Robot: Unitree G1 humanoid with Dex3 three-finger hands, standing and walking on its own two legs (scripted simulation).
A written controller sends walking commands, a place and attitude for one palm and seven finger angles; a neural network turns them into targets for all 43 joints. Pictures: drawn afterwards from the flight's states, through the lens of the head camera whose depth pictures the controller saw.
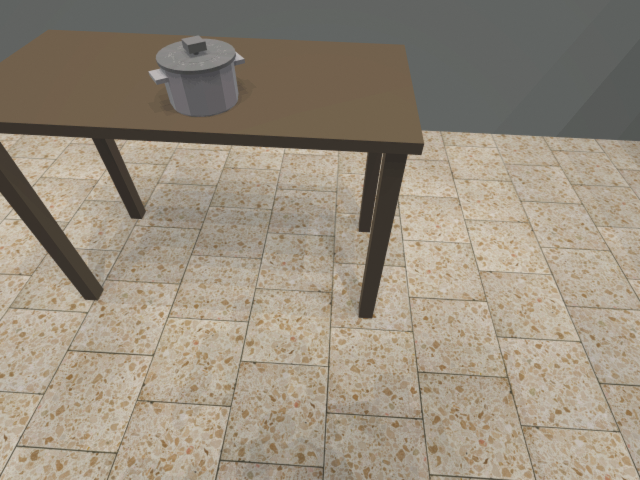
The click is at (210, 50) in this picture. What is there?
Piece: lid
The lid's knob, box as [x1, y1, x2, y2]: [181, 35, 206, 53]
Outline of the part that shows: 198,35 181,39 183,47 189,53 206,49 205,42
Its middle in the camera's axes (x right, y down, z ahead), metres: -0.28 -0.43 +0.85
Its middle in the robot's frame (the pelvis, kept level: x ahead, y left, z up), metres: +0.93 +0.33 +0.13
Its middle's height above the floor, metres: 0.91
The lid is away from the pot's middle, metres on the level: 0.00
